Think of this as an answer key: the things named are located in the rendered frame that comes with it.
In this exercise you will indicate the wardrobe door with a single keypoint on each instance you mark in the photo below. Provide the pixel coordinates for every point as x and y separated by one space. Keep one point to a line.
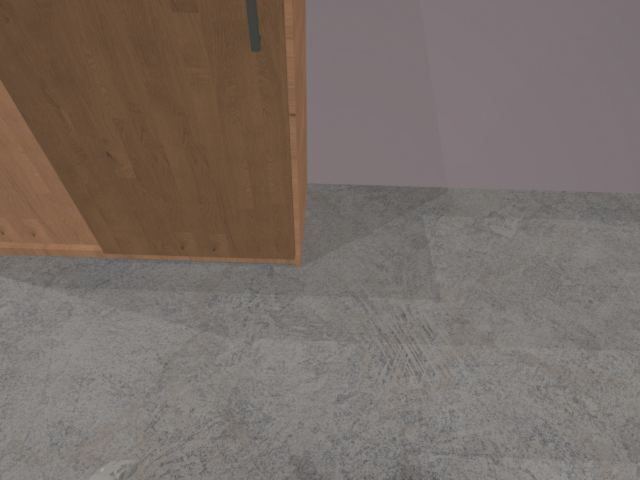
171 137
34 204

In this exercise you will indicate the left robot hand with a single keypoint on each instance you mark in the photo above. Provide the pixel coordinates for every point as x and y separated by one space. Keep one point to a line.
117 470

